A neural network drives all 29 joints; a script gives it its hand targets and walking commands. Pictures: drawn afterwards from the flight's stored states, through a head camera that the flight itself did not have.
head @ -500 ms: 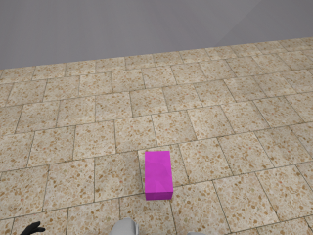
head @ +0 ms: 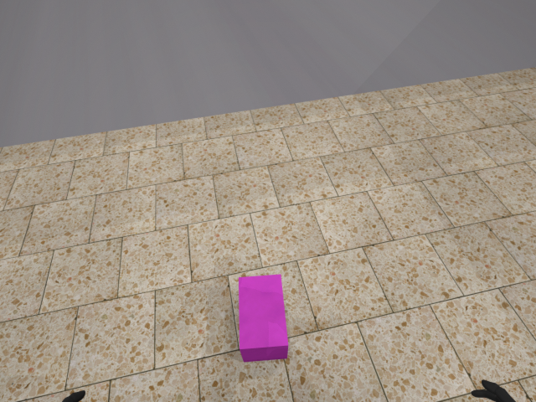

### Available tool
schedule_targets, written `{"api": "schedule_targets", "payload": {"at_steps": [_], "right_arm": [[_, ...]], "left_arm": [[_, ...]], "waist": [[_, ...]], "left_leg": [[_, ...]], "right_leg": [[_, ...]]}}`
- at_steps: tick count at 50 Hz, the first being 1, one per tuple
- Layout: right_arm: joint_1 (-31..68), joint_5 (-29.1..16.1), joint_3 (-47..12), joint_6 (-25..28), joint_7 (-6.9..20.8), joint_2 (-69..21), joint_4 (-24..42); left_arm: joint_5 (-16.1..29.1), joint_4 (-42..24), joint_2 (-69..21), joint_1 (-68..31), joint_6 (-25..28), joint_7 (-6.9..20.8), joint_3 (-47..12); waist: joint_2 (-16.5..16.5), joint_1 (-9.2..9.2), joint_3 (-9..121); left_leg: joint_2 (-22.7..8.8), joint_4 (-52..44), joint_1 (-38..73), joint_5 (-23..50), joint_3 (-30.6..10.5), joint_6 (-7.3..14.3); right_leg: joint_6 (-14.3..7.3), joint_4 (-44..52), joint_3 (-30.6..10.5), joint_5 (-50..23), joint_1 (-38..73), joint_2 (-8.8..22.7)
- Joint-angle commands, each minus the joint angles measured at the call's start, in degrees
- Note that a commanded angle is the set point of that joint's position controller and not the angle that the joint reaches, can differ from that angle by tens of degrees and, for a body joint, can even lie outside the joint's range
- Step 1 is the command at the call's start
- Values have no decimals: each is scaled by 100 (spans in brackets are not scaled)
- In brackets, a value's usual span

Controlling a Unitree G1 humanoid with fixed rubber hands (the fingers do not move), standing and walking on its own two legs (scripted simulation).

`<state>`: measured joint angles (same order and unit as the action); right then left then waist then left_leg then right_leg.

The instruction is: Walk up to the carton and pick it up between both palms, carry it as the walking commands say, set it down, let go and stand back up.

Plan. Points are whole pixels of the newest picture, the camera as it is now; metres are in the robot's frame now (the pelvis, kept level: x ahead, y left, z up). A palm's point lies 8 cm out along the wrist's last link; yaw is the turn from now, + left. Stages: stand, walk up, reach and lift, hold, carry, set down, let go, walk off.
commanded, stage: walk up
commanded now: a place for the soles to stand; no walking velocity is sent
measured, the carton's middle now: (262, 317) +0.48 +0.07 -0.68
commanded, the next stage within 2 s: stand in 0.80 s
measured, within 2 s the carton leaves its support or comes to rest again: neither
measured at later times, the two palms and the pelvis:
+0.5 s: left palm (68, 397) +0.14 +0.33 -0.08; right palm out of the picture +0.09 -0.32 -0.08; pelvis +0.01 +0.01 +0.01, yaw -1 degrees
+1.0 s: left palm out of the picture +0.13 +0.34 -0.08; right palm out of the picture +0.11 -0.30 -0.09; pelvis +0.01 +0.02 +0.02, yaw -1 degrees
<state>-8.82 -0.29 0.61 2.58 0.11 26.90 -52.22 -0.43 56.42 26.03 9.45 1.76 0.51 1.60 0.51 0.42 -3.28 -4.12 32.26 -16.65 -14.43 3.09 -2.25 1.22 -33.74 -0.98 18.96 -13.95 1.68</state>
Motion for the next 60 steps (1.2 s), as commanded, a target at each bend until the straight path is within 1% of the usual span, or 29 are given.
{"api": "schedule_targets", "payload": {"at_steps": [1,4,9,13,19,26,27,28,31,38,49,56,57,58,59,60], "right_arm": [[150,-20,183,-4,-25,877,-67],[318,-8,160,-31,-23,823,-220],[489,15,130,-31,-14,800,-448],[572,28,103,-23,-13,766,-564],[607,45,83,-22,-10,736,-677],[573,69,89,-20,-17,744,-753],[622,60,102,-57,-10,747,-760],[619,56,108,-68,-7,741,-757],[610,48,126,-94,-3,725,-766],[691,59,165,-145,10,722,-791],[721,69,188,-163,27,671,-805],[679,72,191,-168,29,656,-781],[1266,257,840,-391,239,95,1229],[1250,302,751,-592,317,185,2206],[1132,366,816,-765,338,117,1997],[967,435,978,-971,311,199,1988]], "left_arm": [[39,-89,1039,-358,56,-79,175],[40,-10,1009,-540,22,-90,155],[37,93,917,-847,-8,-77,115],[26,182,898,-982,-23,-60,100],[10,284,882,-1115,-41,-29,90],[10,391,850,-1109,-64,-11,85],[28,416,882,-1112,-55,-21,71],[30,416,870,-1086,-52,-24,70],[30,451,855,-1061,-54,-35,60],[4,490,807,-1078,-72,-40,22],[-25,503,791,-1019,-68,-47,23],[-32,482,789,-979,-65,-53,41],[-493,-1529,65,-1248,-293,223,725],[-439,-2010,184,-1291,-590,237,731],[-382,-1915,236,-1193,-785,295,795],[-404,-1901,281,-999,-986,362,869]], "waist": [[-421,-79,575],[-400,-74,514],[-262,-82,442],[-141,-79,459],[-81,-103,468],[-6,-110,486],[57,-95,402],[77,-97,466],[28,-112,577],[-24,-124,498],[13,-123,445],[-12,-127,476],[-332,184,-254],[-102,108,-309],[-217,148,-195],[-209,139,-303]], "left_leg": [[-290,-329,615,1371,-202,391],[-274,-493,642,1282,-181,351],[-373,-860,759,1275,-234,323],[-395,-1088,785,1211,-231,289],[-379,-1284,858,950,-227,252],[-400,-1373,927,1062,-234,266],[-420,-1342,906,1246,-248,272],[-425,-1335,960,1335,-239,277],[-438,-1333,1068,1460,-238,294],[-448,-1466,1122,1127,-286,294],[-419,-1552,1144,996,-301,279],[-397,-1506,1166,1091,-282,276],[558,-892,426,434,-184,-70],[565,-809,542,321,-105,-37],[617,-874,860,268,45,72],[650,-831,973,313,116,146]], "right_leg": [[-442,684,-546,-1996,205,520],[-444,843,-564,-1811,245,560],[-330,1071,-465,-1414,312,507],[-284,1228,-444,-1326,480,500],[-270,1490,-472,-1120,564,524],[-237,1567,-380,-1354,683,511],[-215,1538,-406,-1627,651,545],[-206,1526,-381,-1752,691,548],[-179,1510,-327,-1931,762,533],[-155,1637,-312,-1508,647,526],[-131,1733,-304,-1405,656,526],[-125,1719,-287,-1570,720,536],[-40,1167,385,-563,-642,-266],[-77,1215,397,-262,-632,-244],[14,1338,470,-207,-539,-242],[104,1354,531,-143,-642,-268]]}}
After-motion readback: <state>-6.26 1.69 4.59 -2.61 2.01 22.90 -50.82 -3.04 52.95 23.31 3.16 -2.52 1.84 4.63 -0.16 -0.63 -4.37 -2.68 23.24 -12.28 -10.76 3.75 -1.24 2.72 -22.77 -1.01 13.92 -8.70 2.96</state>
